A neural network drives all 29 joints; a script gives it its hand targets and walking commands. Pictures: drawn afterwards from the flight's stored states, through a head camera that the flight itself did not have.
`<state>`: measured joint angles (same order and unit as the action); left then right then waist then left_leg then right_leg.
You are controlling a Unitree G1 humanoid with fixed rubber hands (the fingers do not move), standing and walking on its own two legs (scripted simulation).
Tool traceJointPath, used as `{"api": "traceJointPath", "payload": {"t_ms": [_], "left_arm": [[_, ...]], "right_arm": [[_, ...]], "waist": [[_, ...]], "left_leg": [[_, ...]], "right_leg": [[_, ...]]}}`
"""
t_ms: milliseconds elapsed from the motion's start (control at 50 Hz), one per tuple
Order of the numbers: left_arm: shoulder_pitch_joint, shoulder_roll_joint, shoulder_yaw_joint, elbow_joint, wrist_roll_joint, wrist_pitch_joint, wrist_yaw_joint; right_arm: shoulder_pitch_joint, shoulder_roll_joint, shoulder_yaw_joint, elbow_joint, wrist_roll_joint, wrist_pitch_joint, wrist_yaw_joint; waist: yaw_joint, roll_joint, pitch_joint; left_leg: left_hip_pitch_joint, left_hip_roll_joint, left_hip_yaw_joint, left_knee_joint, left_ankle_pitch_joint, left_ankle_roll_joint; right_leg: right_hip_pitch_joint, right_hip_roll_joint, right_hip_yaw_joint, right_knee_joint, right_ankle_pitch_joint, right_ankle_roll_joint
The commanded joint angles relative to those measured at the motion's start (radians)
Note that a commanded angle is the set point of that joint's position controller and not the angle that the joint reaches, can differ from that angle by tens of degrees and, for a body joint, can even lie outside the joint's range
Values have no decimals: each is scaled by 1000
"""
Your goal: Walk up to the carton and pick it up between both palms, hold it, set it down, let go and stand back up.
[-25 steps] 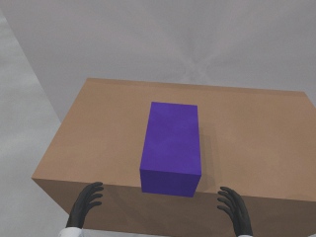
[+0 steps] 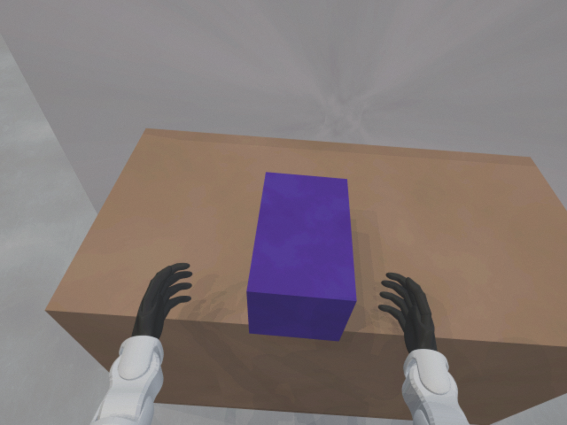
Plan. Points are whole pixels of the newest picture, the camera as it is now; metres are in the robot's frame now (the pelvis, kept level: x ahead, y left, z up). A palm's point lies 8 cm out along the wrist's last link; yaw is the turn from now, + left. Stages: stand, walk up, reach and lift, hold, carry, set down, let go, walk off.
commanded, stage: reach and lift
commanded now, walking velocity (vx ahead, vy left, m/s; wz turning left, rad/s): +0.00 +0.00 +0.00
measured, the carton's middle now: (300, 252) +0.42 +0.00 -0.05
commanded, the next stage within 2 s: none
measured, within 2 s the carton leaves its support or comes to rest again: neither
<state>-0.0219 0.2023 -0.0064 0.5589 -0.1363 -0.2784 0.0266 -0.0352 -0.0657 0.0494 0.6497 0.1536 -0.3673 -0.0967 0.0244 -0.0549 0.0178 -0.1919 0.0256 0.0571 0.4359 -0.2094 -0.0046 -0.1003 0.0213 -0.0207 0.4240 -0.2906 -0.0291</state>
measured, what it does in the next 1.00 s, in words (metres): stands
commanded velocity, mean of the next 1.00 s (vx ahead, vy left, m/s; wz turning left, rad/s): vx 0.00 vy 0.00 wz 0.00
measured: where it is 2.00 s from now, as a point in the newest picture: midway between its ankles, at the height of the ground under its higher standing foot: outside the picture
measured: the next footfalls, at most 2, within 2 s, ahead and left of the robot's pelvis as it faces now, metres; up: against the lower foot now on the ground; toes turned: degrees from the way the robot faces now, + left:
none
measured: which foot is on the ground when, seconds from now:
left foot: down 0.00-1.00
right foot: down 0.00-1.00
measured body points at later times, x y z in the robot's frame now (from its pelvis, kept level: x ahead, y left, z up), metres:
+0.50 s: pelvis +0.01 +0.00 +0.00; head +0.03 +0.02 +0.45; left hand +0.35 +0.20 +0.05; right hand +0.36 -0.16 +0.05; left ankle +0.02 +0.12 -0.74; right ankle -0.04 -0.10 -0.74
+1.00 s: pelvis +0.00 +0.00 +0.00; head +0.03 +0.02 +0.45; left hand +0.42 +0.20 +0.10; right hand +0.42 -0.14 +0.10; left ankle +0.02 +0.12 -0.74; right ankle -0.04 -0.10 -0.74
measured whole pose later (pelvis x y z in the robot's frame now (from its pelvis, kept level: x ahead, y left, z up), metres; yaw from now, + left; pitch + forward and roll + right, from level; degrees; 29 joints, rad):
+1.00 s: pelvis +0.00 +0.00 +0.00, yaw -1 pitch +7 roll -1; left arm -0.69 0.18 0.15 0.77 -0.06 0.11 0.04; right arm -0.73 -0.12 0.02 0.86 0.24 0.03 -0.21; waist 0.03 -0.03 -0.09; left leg -0.36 0.04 0.06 0.41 -0.17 0.00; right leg -0.26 0.04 0.00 0.36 -0.22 -0.03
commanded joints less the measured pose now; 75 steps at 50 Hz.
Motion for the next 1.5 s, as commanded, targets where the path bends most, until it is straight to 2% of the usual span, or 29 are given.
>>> {"api": "traceJointPath", "payload": {"t_ms": [0, 80, 100, 160, 240, 320, 360, 420, 500, 520, 540, 580, 640, 700, 780, 820, 840, 900, 1000, 1040, 1140, 1180, 1200, 1220, 1300, 1320, 1340, 1360, 1480], "left_arm": [[-273, 64, 37, -180, 11, 54, -4], [-307, 37, 53, -205, 64, 128, 1], [-321, 27, 56, -204, 60, 149, -2], [-387, -1, 49, -236, 61, 194, -1], [-446, 16, 71, -253, 73, 241, 4], [-501, 22, 108, -245, 98, 292, -4], [-519, 19, 121, -249, 95, 308, -11], [-567, 24, 139, -275, 105, 328, -15], [-656, 56, 161, -267, 111, 362, -18], [-669, 43, 160, -234, 114, 370, -17], [-693, 51, 163, -255, 107, 375, -18], [-724, 56, 169, -215, 102, 394, -15], [-785, 54, 167, -169, 87, 408, -20], [-855, 75, 180, -105, 77, 414, -17], [-970, 83, 154, -21, 62, 381, -7], [-1034, 89, 160, 67, 62, 368, -2], [-1053, 84, 154, 29, 61, 356, 6], [-1081, 102, 173, 51, 86, 344, 17], [-1144, 100, 186, 211, 96, 338, 17], [-1176, 96, 174, 199, 93, 319, 26], [-1205, 78, 152, 356, 87, 282, 31], [-1208, 81, 159, 396, 87, 251, 26], [-1202, 75, 162, 438, 101, 229, 22], [-1192, 74, 165, 450, 112, 204, 20], [-1174, 83, 187, 604, 118, 81, 1], [-1172, 78, 185, 594, 124, 46, -2], [-1201, 84, 183, 609, 122, 15, -1], [-1202, 87, 170, 630, 119, -12, 0], [-1352, 81, 109, 620, 55, -129, 32]], "right_arm": [[-249, -66, -5, -151, 11, 46, -14], [-302, -96, -15, -124, 32, 81, -23], [-323, -95, -14, -128, 33, 91, -27], [-381, -109, -31, -121, 32, 110, -34], [-478, -124, -29, -186, 33, 129, -35], [-508, -121, -30, -159, 30, 172, -51], [-524, -105, -7, -156, 40, 190, -61], [-556, -115, 4, -153, 70, 203, -77], [-650, -114, 18, -162, 94, 233, -87], [-665, -120, 18, -118, 94, 245, -91], [-686, -126, 10, -143, 98, 249, -95], [-739, -137, -1, -138, 90, 269, -103], [-818, -132, -4, -137, 78, 294, -116], [-886, -132, -23, -115, 75, 324, -126], [-953, -133, -43, -10, 66, 356, -116], [-1009, -122, -45, 64, 72, 372, -111], [-1019, -145, -59, 35, 74, 363, -113], [-1053, -144, -46, 69, 84, 357, -118], [-1143, -160, -62, 183, 92, 354, -122], [-1168, -175, -61, 198, 101, 343, -122], [-1187, -181, -63, 318, 97, 321, -103], [-1197, -182, -54, 354, 98, 302, -95], [-1181, -168, -53, 397, 100, 290, -93], [-1176, -177, -54, 417, 101, 268, -90], [-1146, -149, -44, 496, 81, 185, -63], [-1139, -145, -52, 497, 76, 159, -57], [-1149, -150, -69, 508, 66, 139, -51], [-1154, -149, -64, 510, 69, 116, -45], [-1237, -157, -143, 518, 23, 28, -26]], "waist": [[2, 74, -208], [0, 110, -230], [9, 109, -219], [-5, 79, -228], [20, 63, -269], [-5, 47, -293], [5, 36, -305], [4, 87, -353], [13, 100, -405], [3, 90, -378], [2, 105, -413], [13, 89, -393], [-2, 49, -401], [8, 35, -410], [-3, 61, -462], [-3, 58, -449], [-3, 85, -504], [7, 86, -613], [6, 92, -573], [8, 111, -628], [4, 82, -599], [7, 70, -602], [-3, 79, -596], [6, 90, -628], [3, 37, -586], [2, 45, -624], [-12, 52, -649], [-8, 72, -654], [-32, 146, -777]], "left_leg": [[226, -6, -38, -21, 300, -26], [300, 4, -50, -23, 383, -40], [297, 5, -43, -14, 402, -39], [331, 7, -47, -26, 409, -48], [340, 3, -38, -16, 442, -38], [302, -4, -29, -22, 431, -21], [295, -11, -25, -14, 453, -18], [290, -18, -22, -5, 482, -19], [276, -26, -5, -3, 468, -16], [262, -21, -11, -9, 455, -16], [268, -22, -8, -4, 459, -15], [262, -20, -4, -8, 430, -11], [228, -20, -5, -10, 406, -4], [171, -19, 2, -32, 320, 11], [166, -11, -5, -22, 298, 5], [155, -7, -10, -12, 301, 3], [169, -7, -15, -3, 347, -11], [221, -7, -14, 39, 477, -26], [158, -9, -9, 46, 442, -33], [177, -9, -14, 62, 488, -46], [187, 1, -29, 82, 517, -53], [167, -3, -27, 89, 532, -51], [150, -1, -27, 104, 564, -52], [137, -3, -29, 105, 564, -55], [10, -9, -26, 108, 516, -38], [-7, -11, -27, 104, 506, -39], [-8, -10, -31, 105, 497, -41], [-31, -10, -30, 118, 496, -43], [-28, 0, -29, 174, 404, -70]], "right_leg": [[-120, -20, 56, -112, 223, 20], [-144, 1, 37, -128, 236, 13], [-150, 7, 37, -136, 235, 10], [-160, 19, 19, -155, 221, 15], [-153, 25, 18, -156, 250, 27], [-111, 18, 26, -138, 336, 46], [-84, 13, 34, -131, 396, 56], [-67, 5, 45, -116, 479, 63], [-73, 3, 43, -110, 493, 72], [-80, 4, 39, -111, 476, 74], [-76, 11, 30, -107, 468, 76], [-82, 16, 28, -112, 429, 76], [-79, 8, 33, -103, 467, 85], [-79, 7, 33, -99, 390, 89], [-131, 10, 33, -97, 327, 80], [-169, 12, 31, -104, 299, 76], [-161, 17, 24, -96, 329, 75], [-135, 26, 14, -82, 455, 75], [-155, 27, 16, -69, 437, 75], [-162, 37, 5, -64, 461, 73], [-232, 38, -6, -72, 439, 59], [-217, 36, -5, -58, 480, 61], [-214, 34, -2, -48, 516, 64], [-194, 29, -2, -41, 542, 67], [-191, 12, 13, -4, 571, 79], [-185, 9, 12, 7, 571, 78], [-201, 9, 8, 13, 556, 78], [-215, 2, 15, 22, 556, 76], [-411, 5, -9, 47, 355, 44]]}}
